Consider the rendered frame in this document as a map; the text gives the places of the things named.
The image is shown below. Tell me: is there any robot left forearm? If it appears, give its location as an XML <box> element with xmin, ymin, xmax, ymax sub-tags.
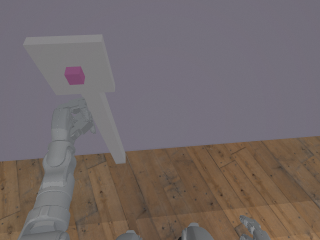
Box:
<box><xmin>17</xmin><ymin>140</ymin><xmax>77</xmax><ymax>240</ymax></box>

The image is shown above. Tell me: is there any right robot hand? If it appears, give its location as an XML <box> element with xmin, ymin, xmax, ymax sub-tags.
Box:
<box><xmin>239</xmin><ymin>215</ymin><xmax>271</xmax><ymax>240</ymax></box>

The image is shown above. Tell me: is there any robot left upper arm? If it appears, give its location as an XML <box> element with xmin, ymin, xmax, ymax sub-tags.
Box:
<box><xmin>19</xmin><ymin>230</ymin><xmax>70</xmax><ymax>240</ymax></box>

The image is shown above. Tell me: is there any panel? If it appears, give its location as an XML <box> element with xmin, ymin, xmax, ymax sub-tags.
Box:
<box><xmin>23</xmin><ymin>34</ymin><xmax>126</xmax><ymax>164</ymax></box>

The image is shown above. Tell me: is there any right robot shin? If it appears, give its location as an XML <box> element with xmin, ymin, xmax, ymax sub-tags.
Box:
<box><xmin>187</xmin><ymin>222</ymin><xmax>199</xmax><ymax>228</ymax></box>

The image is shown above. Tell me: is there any left robot hand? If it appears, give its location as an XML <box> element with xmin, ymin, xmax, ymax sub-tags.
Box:
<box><xmin>51</xmin><ymin>97</ymin><xmax>96</xmax><ymax>145</ymax></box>

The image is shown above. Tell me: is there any button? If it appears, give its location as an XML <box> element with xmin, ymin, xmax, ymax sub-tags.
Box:
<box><xmin>64</xmin><ymin>66</ymin><xmax>85</xmax><ymax>85</ymax></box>

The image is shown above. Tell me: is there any robot right thigh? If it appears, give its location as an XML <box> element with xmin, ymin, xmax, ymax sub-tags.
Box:
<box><xmin>181</xmin><ymin>226</ymin><xmax>214</xmax><ymax>240</ymax></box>

